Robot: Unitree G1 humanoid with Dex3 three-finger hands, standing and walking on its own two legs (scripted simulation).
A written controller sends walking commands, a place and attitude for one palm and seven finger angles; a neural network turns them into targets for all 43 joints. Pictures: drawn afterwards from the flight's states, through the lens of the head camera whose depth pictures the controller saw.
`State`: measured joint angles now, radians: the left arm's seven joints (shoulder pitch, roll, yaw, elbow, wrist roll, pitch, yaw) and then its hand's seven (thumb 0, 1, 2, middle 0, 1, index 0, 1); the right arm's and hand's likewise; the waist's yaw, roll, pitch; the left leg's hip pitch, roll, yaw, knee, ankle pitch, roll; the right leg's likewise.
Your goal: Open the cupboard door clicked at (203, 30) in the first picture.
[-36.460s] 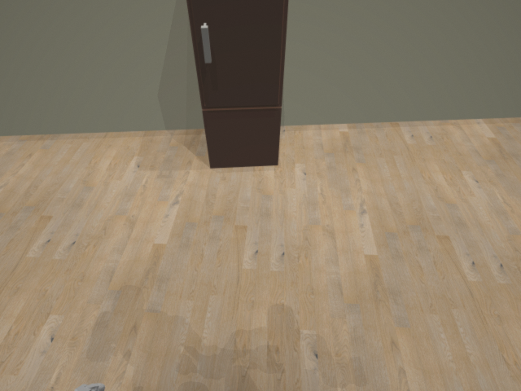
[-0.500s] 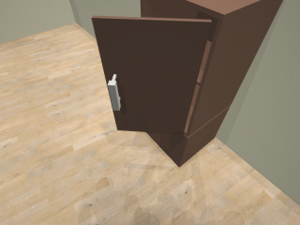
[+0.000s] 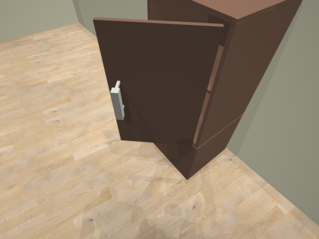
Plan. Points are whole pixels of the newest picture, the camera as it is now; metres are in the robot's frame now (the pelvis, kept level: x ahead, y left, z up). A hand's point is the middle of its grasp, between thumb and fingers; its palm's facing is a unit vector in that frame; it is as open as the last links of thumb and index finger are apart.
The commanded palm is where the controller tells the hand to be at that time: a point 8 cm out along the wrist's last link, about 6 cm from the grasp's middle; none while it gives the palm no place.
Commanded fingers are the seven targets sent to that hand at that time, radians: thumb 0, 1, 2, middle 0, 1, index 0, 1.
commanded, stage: raise the hand with hooked fingers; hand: left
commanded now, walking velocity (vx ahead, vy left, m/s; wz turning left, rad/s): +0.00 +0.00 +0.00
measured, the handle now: (119, 100) +0.58 +0.19 -0.03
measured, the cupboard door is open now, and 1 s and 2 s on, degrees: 47 47 47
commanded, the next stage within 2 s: none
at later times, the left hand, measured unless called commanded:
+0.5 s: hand (87, 238) +0.14 +0.19 -0.07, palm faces +0.02 -1.00 +0.00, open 8.6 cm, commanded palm +0.12 +0.25 -0.06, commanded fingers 0.00 0.39 0.68 -0.24 -0.63 -0.24 -0.63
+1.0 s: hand (68, 215) +0.18 +0.24 -0.04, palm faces +0.00 -1.00 -0.06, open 11.6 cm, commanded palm +0.15 +0.29 -0.04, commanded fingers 0.00 -0.20 0.43 -0.28 -1.00 -0.28 -1.00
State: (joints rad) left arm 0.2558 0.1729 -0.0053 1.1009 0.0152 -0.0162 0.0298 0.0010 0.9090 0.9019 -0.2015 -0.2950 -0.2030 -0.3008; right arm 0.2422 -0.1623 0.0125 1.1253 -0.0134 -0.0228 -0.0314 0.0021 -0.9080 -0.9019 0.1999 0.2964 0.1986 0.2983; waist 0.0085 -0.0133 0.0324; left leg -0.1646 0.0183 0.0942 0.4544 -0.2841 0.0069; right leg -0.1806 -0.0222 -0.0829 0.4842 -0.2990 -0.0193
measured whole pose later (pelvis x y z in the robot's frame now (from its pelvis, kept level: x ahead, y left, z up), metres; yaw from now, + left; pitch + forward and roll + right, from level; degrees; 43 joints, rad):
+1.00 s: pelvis -0.06 +0.01 -0.08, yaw +1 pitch +14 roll -2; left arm 0.24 0.30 0.29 0.19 -0.32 -0.40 -0.39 0.00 0.03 0.53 -0.26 -0.86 -0.27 -0.86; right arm 0.31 -0.26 0.01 0.59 0.03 -0.24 -0.07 0.01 -0.90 -0.90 0.21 0.30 0.20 0.30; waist -0.02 0.02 -0.12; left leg -0.89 0.04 0.03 1.13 -0.48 0.03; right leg -0.85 -0.03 -0.11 1.08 -0.47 -0.02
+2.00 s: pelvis -0.04 +0.02 -0.07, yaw +0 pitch +14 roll -3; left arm 0.00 0.42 0.44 0.41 -0.35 -0.33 -0.53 -0.02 -0.50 0.30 -0.30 -1.20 -0.30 -1.20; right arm 0.30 -0.29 0.03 0.53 0.03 -0.19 -0.05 0.01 -0.90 -0.90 0.20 0.30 0.20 0.30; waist -0.03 0.01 -0.11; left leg -0.81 0.04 0.03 1.04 -0.48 0.04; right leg -0.77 -0.03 -0.11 0.97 -0.44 -0.01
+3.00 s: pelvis -0.05 +0.01 -0.08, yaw -1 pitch +19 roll -3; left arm -0.54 0.53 0.47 0.92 -0.22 -0.38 -0.50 -0.02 -0.50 0.30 -0.30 -1.20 -0.30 -1.20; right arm 0.34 -0.29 0.04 0.61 0.03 -0.07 -0.06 0.01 -0.90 -0.90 0.20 0.30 0.20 0.30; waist -0.09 0.00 -0.11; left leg -0.93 0.06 0.04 1.09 -0.48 0.03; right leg -0.90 -0.01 -0.10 1.03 -0.45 -0.02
